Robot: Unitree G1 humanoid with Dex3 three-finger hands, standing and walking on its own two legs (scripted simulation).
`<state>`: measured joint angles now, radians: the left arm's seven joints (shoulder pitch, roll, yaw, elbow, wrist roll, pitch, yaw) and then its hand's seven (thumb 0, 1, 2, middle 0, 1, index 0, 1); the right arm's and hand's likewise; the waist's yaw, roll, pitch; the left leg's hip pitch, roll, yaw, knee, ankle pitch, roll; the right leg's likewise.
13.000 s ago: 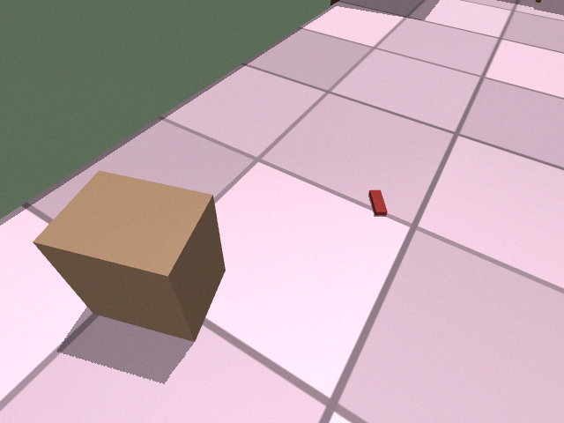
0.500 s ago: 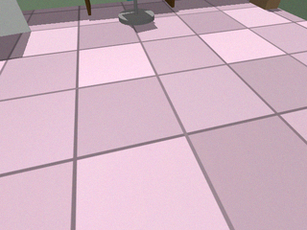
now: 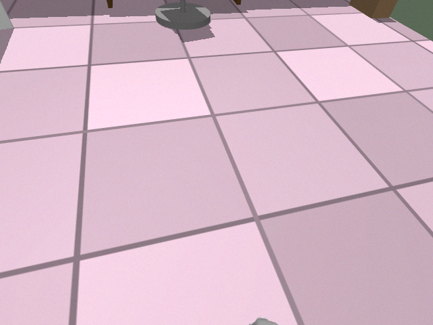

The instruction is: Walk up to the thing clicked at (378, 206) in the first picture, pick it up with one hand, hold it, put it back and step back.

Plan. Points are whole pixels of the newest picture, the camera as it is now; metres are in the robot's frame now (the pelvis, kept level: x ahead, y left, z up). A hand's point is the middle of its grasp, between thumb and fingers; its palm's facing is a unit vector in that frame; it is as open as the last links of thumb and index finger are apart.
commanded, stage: walk up
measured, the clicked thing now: out of the picture -0.36 +0.56 -0.76
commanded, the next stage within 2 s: none
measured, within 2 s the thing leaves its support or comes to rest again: neither
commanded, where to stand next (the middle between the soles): +1.02 +0.01 m, yaw +0 degrees
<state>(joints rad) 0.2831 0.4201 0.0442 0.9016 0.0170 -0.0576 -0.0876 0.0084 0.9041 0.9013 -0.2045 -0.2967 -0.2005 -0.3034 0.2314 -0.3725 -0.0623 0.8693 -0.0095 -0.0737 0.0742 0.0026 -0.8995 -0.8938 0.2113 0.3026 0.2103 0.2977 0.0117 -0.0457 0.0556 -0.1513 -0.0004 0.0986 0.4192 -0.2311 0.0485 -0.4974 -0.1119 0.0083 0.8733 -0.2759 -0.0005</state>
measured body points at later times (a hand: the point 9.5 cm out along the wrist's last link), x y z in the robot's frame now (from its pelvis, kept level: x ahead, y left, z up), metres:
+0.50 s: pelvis +0.27 -0.04 +0.00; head +0.29 -0.05 +0.45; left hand +0.30 +0.28 -0.11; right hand +0.37 -0.35 -0.12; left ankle +0.39 +0.11 -0.71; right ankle +0.23 -0.16 -0.74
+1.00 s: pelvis +0.49 -0.03 -0.01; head +0.50 -0.04 +0.44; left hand +0.58 +0.30 -0.11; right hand +0.53 -0.36 -0.12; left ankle +0.45 +0.10 -0.74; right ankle +0.61 -0.17 -0.73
